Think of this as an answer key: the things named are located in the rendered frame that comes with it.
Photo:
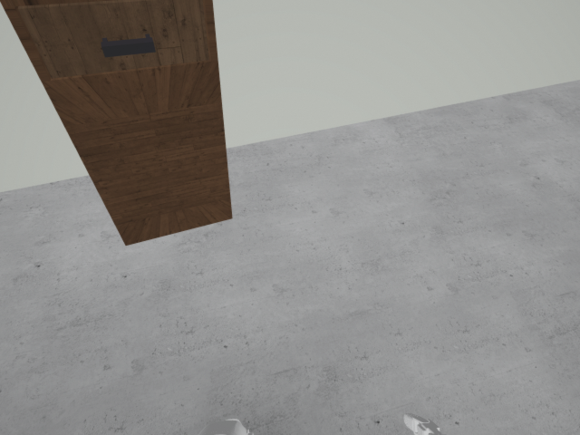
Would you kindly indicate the cabinet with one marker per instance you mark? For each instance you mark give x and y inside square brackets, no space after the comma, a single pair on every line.
[152,139]

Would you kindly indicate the robot right hand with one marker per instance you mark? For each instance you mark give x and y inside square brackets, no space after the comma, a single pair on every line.
[421,426]

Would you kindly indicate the drawer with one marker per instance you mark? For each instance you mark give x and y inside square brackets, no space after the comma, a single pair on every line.
[68,36]

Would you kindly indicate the handle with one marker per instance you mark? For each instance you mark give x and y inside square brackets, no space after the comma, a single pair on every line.
[127,47]

